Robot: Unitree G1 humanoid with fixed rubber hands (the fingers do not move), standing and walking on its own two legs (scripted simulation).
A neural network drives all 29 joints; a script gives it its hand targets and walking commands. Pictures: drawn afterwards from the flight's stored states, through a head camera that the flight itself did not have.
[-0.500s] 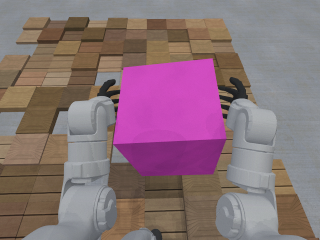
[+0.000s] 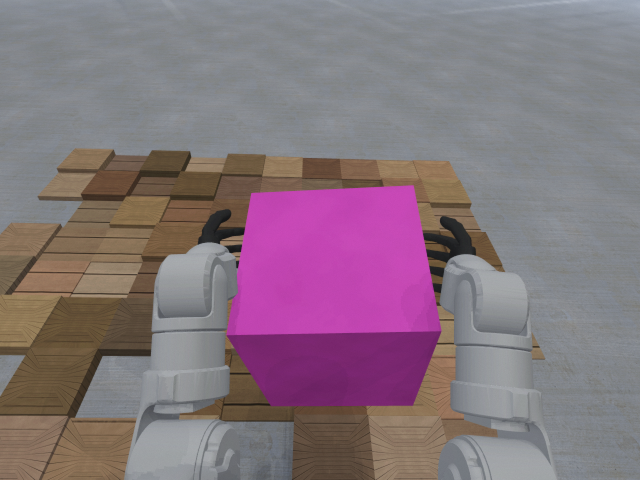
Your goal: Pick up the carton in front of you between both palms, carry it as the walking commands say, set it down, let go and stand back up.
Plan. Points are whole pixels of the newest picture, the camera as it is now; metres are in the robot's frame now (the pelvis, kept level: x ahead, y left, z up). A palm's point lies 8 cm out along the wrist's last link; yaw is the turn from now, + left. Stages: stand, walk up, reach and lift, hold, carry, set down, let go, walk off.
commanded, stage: carry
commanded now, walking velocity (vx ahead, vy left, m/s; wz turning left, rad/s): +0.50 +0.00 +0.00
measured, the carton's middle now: (336, 305) +0.35 -0.01 +0.06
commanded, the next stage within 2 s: none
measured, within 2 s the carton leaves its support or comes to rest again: neither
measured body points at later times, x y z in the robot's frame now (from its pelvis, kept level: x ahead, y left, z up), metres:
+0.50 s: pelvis +0.34 +0.05 -0.05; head +0.44 +0.01 +0.39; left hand +0.72 +0.14 +0.01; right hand +0.68 -0.16 +0.00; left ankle +0.36 +0.14 -0.77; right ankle +0.26 -0.05 -0.67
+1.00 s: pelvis +0.73 +0.00 -0.02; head +0.74 +0.00 +0.43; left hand +1.09 +0.19 +0.17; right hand +1.11 -0.11 +0.16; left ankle +0.87 +0.10 -0.72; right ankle +0.57 -0.09 -0.74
